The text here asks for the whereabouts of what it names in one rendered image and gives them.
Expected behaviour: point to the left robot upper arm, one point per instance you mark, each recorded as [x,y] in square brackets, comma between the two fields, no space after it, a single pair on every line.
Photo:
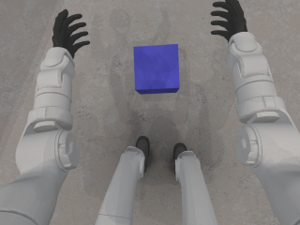
[44,160]

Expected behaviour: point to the carton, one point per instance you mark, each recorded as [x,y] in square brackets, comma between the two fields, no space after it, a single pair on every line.
[156,69]

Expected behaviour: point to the robot right shin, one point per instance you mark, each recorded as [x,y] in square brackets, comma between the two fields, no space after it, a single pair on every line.
[188,153]

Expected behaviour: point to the left robot forearm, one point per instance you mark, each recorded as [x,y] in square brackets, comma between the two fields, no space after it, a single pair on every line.
[53,95]

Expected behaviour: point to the right robot hand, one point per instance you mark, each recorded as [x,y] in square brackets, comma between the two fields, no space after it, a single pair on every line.
[236,22]

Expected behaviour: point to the left robot hand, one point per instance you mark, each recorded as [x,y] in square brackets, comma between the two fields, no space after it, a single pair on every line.
[62,32]

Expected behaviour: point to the robot left thigh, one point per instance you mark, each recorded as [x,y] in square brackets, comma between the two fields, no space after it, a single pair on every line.
[118,204]

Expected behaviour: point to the right robot forearm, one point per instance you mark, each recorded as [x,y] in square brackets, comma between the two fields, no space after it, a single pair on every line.
[253,83]

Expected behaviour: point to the right robot upper arm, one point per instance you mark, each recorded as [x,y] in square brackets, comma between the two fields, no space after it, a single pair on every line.
[272,151]

